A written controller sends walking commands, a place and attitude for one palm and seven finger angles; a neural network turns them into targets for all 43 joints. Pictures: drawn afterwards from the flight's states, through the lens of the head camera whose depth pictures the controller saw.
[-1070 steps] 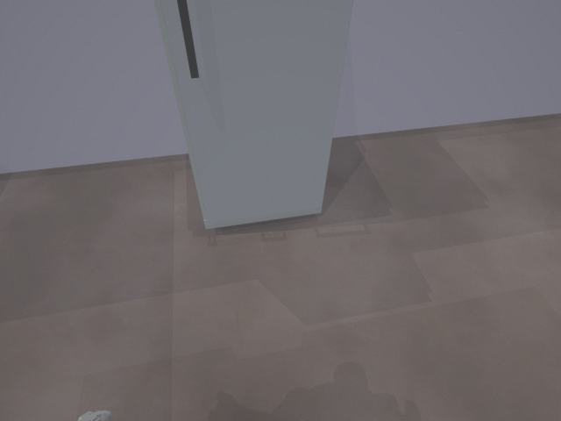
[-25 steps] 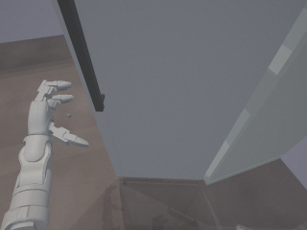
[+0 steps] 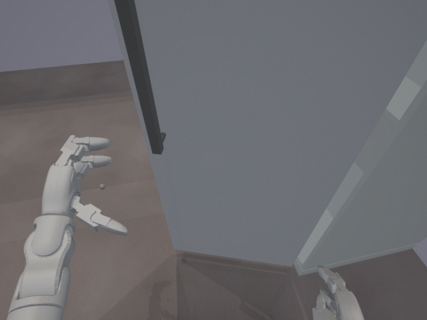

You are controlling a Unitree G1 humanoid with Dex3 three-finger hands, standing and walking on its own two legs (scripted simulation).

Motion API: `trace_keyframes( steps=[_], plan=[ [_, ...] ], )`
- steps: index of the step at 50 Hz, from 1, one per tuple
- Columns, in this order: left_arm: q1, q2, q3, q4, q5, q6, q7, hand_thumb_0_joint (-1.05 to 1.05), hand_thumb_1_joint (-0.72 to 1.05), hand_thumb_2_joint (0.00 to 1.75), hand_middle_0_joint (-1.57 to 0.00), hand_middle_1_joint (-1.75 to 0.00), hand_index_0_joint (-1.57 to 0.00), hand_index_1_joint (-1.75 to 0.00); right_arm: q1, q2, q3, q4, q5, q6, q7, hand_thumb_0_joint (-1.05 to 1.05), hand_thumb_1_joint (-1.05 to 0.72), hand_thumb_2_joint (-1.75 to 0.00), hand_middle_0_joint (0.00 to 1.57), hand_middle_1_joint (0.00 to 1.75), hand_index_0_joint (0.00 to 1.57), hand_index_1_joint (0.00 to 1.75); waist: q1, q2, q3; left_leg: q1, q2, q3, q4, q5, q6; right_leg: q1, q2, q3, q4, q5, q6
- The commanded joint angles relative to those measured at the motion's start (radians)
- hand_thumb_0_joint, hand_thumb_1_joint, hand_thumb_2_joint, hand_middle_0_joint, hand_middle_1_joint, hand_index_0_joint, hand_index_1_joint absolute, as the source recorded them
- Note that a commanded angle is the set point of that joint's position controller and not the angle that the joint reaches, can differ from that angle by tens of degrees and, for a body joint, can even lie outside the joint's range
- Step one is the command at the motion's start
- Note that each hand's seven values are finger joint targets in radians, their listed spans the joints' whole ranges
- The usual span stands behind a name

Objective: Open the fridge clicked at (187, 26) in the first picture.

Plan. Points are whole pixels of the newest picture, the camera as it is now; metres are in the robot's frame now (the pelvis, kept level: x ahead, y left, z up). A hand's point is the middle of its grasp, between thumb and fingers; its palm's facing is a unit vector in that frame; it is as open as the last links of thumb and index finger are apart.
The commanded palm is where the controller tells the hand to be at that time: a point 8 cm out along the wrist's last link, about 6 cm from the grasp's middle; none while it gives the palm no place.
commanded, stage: slip the hand off the handle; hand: left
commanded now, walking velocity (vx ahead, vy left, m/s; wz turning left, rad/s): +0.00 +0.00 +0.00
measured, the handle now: (142, 56) +0.49 +0.20 +0.26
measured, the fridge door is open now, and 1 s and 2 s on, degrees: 69 69 69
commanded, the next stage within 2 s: draw the hand back to the body in 0.16 s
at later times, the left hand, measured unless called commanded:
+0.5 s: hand (97, 179) +0.29 +0.23 +0.14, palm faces +0.14 -0.99 -0.03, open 14.7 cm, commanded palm +0.24 +0.28 +0.14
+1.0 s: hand (60, 200) +0.24 +0.27 +0.15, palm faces +0.41 -0.87 -0.28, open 13.5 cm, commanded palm +0.19 +0.29 +0.17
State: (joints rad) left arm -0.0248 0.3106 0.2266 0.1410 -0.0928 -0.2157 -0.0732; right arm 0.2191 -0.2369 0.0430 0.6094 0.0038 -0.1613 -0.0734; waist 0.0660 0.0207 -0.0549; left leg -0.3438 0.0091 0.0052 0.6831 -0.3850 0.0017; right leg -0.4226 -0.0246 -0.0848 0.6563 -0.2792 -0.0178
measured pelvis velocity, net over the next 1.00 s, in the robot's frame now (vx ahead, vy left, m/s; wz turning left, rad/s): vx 0.00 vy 0.01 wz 0.00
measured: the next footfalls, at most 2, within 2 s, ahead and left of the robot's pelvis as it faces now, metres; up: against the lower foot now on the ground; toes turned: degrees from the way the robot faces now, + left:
none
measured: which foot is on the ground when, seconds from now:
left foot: down 0.00-1.00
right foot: down 0.00-1.00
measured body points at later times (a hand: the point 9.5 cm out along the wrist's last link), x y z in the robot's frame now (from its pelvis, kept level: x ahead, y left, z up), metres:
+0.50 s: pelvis +0.00 +0.00 +0.01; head -0.01 -0.02 +0.46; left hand +0.28 +0.29 +0.15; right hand +0.16 -0.25 -0.07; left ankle -0.02 +0.12 -0.72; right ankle +0.04 -0.11 -0.72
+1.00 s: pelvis +0.00 +0.01 +0.02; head -0.02 -0.01 +0.46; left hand +0.21 +0.31 +0.17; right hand +0.19 -0.20 -0.06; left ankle -0.02 +0.12 -0.72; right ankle +0.04 -0.11 -0.72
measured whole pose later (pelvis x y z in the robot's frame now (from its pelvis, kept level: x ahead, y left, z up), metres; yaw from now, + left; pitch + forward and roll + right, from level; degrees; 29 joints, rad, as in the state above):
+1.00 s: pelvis +0.00 +0.01 +0.02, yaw +0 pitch -3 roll +0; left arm 0.22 0.33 0.27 -0.18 -0.09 -0.02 0.07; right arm 0.24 -0.23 0.06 0.64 -0.01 -0.21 -0.08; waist 0.08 0.04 0.00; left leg -0.13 0.00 0.01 0.51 -0.31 0.01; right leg -0.22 -0.03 -0.08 0.50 -0.22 -0.01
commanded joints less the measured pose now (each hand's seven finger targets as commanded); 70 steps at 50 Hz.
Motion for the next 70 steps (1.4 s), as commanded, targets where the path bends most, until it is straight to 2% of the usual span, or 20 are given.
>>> trace_keyframes(
  steps=[1,12,14,15,17,19,21,27,34,36,39,40,41,42,44,46,57,63,67,70],
  plan=[
    [-0.327,0.185,0.07,-0.201,-0.024,-0.074,-0.014,0.0,-0.55,0.2,-0.25,-1.15,-0.25,-1.15,-0.052,-0.131,-0.05,-0.115,0.006,-0.066,-0.023,0.0,-0.9,-0.9,0.2,0.3,0.2,0.3,-0.041,0.015,-0.162,-0.051,-0.024,-0.011,-0.113,0.165,0.008,0.151,0.012,0.063,-0.095,0.106,-0.003],
    [-0.24,0.262,0.175,-0.157,-0.053,-0.084,-0.028,0.0,-0.55,0.2,-0.25,-1.15,-0.25,-1.15,-0.038,-0.142,-0.063,-0.117,0.009,-0.074,-0.018,0.0,-0.9,-0.9,0.2,0.3,0.2,0.3,0.0,-0.002,-0.218,-0.105,-0.03,0.004,-0.094,0.198,0.011,0.214,0.0,0.083,-0.065,0.159,0.001],
    [-0.276,0.25,0.159,-0.164,-0.052,-0.09,-0.026,0.0,-0.55,0.2,-0.25,-1.15,-0.25,-1.15,-0.039,-0.141,-0.063,-0.116,0.011,-0.075,-0.017,0.0,-0.9,-0.9,0.2,0.3,0.2,0.3,-0.012,-0.004,-0.195,-0.107,-0.029,0.004,-0.096,0.176,0.012,0.188,0.003,0.083,-0.073,0.13,0.002],
    [-0.287,0.176,0.196,-0.056,-0.281,0.02,-0.119,0.0,-0.55,0.2,-0.25,-1.15,-0.25,-1.15,-0.06,-0.155,-0.051,-0.123,0.047,-0.089,-0.038,0.0,-0.9,-0.9,0.2,0.3,0.2,0.3,-0.011,-0.053,-0.276,-0.097,-0.034,0.01,-0.118,0.151,0.014,0.339,-0.017,0.122,-0.126,0.123,-0.004],
    [-0.372,0.302,0.266,-0.146,-0.316,0.13,-0.202,0.0,-0.55,0.2,-0.25,-1.15,-0.25,-1.15,-0.085,-0.159,-0.04,-0.138,0.062,-0.112,-0.071,0.0,-0.9,-0.9,0.2,0.3,0.2,0.3,0.009,-0.02,-0.295,-0.057,-0.029,0.006,-0.138,0.177,0.021,0.379,-0.026,0.137,-0.143,0.152,0.0],
    [-0.332,0.28,0.218,-0.21,-0.241,0.185,-0.195,0.0,-0.55,0.2,-0.25,-1.15,-0.25,-1.15,-0.079,-0.14,-0.03,-0.151,0.054,-0.129,-0.071,0.0,-0.9,-0.9,0.2,0.3,0.2,0.3,0.013,0.036,-0.225,-0.018,-0.025,0.0,-0.163,0.233,0.024,0.312,-0.007,0.089,-0.127,0.214,0.0],
    [-0.25,0.214,0.166,-0.259,-0.205,0.183,-0.162,0.0,-0.55,0.2,-0.25,-1.15,-0.25,-1.15,-0.066,-0.13,-0.031,-0.157,0.048,-0.144,-0.054,0.0,-0.9,-0.9,0.2,0.3,0.2,0.3,0.008,0.044,-0.162,0.007,-0.02,-0.006,-0.176,0.268,0.02,0.263,0.006,0.058,-0.124,0.233,-0.003],
    [-0.124,0.193,0.2,-0.294,-0.235,0.214,-0.136,0.0,-0.55,0.2,-0.25,-1.15,-0.25,-1.15,-0.063,-0.141,-0.036,-0.156,0.053,-0.151,-0.038,0.0,-0.9,-0.9,0.2,0.3,0.2,0.3,0.012,-0.022,-0.112,0.011,-0.015,-0.003,-0.195,0.204,0.012,0.241,0.011,0.05,-0.155,0.138,0.001],
    [-0.178,0.171,0.147,-0.482,-0.202,0.239,-0.115,0.0,-0.55,0.2,-0.25,-1.15,-0.25,-1.15,-0.092,-0.123,-0.021,-0.162,0.048,-0.159,-0.051,0.0,-0.9,-0.9,0.2,0.3,0.2,0.3,-0.002,0.068,-0.113,0.087,-0.016,-0.019,-0.214,0.197,0.011,0.226,0.017,0.039,-0.168,0.113,-0.003],
    [-0.148,0.185,0.166,-0.487,-0.206,0.238,-0.115,0.0,-0.48,0.24,-0.25,-1.11,-0.25,-1.11,-0.091,-0.126,-0.019,-0.152,0.043,-0.165,-0.054,0.0,-0.9,-0.9,0.2,0.3,0.2,0.3,0.001,0.022,-0.119,0.088,-0.012,-0.026,-0.217,0.208,0.011,0.242,0.019,0.035,-0.169,0.127,-0.001],
    [-0.115,0.187,0.177,-0.471,-0.216,0.264,-0.134,0.0,-0.37,0.29,-0.24,-1.04,-0.24,-1.04,-0.1,-0.124,-0.012,-0.142,0.045,-0.162,-0.058,0.0,-0.9,-0.9,0.2,0.3,0.2,0.3,0.007,0.045,-0.088,0.085,-0.015,-0.027,-0.227,0.208,0.008,0.247,0.017,0.031,-0.179,0.13,-0.003],
    [-0.11,0.326,0.226,-0.503,-0.07,0.21,0.009,0.0,-0.33,0.31,-0.24,-1.02,-0.24,-1.02,-0.085,-0.126,-0.033,-0.121,0.003,-0.152,-0.042,0.0,-0.9,-0.9,0.2,0.3,0.2,0.3,0.011,0.039,-0.028,0.03,-0.019,-0.02,-0.241,0.196,0.018,0.265,0.004,0.061,-0.226,0.08,-0.001],
    [-0.076,0.211,0.148,-0.483,-0.054,0.19,0.062,0.0,-0.3,0.32,-0.24,-1.0,-0.24,-1.0,-0.101,-0.107,-0.025,-0.123,-0.006,-0.146,-0.034,0.0,-0.9,-0.9,0.2,0.3,0.2,0.3,-0.003,0.014,0.001,0.024,-0.022,-0.023,-0.256,0.17,0.017,0.257,-0.003,0.053,-0.232,0.055,0.001],
    [-0.011,0.181,0.119,-0.464,-0.033,0.176,0.096,0.0,-0.26,0.34,-0.24,-0.98,-0.24,-0.98,-0.092,-0.104,-0.027,-0.119,-0.005,-0.136,-0.03,0.0,-0.9,-0.9,0.2,0.3,0.2,0.3,-0.007,0.009,0.027,0.038,-0.013,-0.02,-0.265,0.168,0.017,0.262,-0.003,0.047,-0.225,0.057,0.002],
    [0.021,0.183,0.112,-0.524,-0.008,0.146,0.134,0.0,-0.19,0.37,-0.24,-0.94,-0.24,-0.94,-0.097,-0.105,-0.03,-0.126,-0.007,-0.117,-0.022,0.0,-0.9,-0.9,0.2,0.3,0.2,0.3,-0.001,0.063,-0.021,0.081,-0.011,-0.019,-0.281,0.198,0.016,0.3,-0.004,0.047,-0.22,0.094,-0.002],
    [0.045,0.195,0.114,-0.561,0.009,0.124,0.157,0.0,-0.12,0.41,-0.24,-0.89,-0.24,-0.89,-0.099,-0.109,-0.034,-0.128,-0.011,-0.11,-0.018,0.0,-0.9,-0.9,0.2,0.3,0.2,0.3,0.005,0.055,-0.067,0.112,-0.008,-0.015,-0.29,0.233,0.017,0.332,-0.004,0.05,-0.228,0.127,-0.001],
    [0.187,0.217,0.17,-0.608,0.041,0.072,0.199,0.0,0.28,0.6,-0.22,-0.66,-0.22,-0.66,-0.113,-0.099,-0.05,-0.109,-0.014,-0.077,-0.017,0.0,-0.9,-0.9,0.2,0.3,0.2,0.3,0.013,0.027,-0.021,0.141,-0.001,-0.009,-0.33,0.317,0.01,0.378,0.0,0.037,-0.248,0.185,0.0],
    [0.269,0.208,0.178,-0.664,0.045,0.064,0.195,0.0,0.5,0.71,-0.21,-0.53,-0.21,-0.53,-0.11,-0.097,-0.059,-0.113,-0.015,-0.069,-0.007,0.0,-0.9,-0.9,0.2,0.3,0.2,0.3,0.018,0.072,-0.023,0.171,0.004,-0.006,-0.329,0.397,-0.002,0.379,0.003,0.037,-0.25,0.225,0.002],
    [0.315,0.213,0.201,-0.663,0.037,0.067,0.193,0.0,0.65,0.78,-0.21,-0.45,-0.21,-0.45,-0.113,-0.096,-0.064,-0.117,-0.014,-0.061,-0.007,0.0,-0.9,-0.9,0.2,0.3,0.2,0.3,0.017,-0.007,0.003,0.159,0.007,0.001,-0.334,0.35,0.008,0.374,0.005,0.036,-0.263,0.208,0.007],
    [0.326,0.234,0.228,-0.695,0.039,0.064,0.194,0.0,0.75,0.83,-0.21,-0.38,-0.21,-0.38,-0.118,-0.097,-0.066,-0.12,-0.016,-0.061,-0.008,0.0,-0.9,-0.9,0.2,0.3,0.2,0.3,0.022,0.048,-0.002,0.166,0.003,0.004,-0.336,0.349,0.007,0.38,0.005,0.039,-0.27,0.211,0.005]
  ],
)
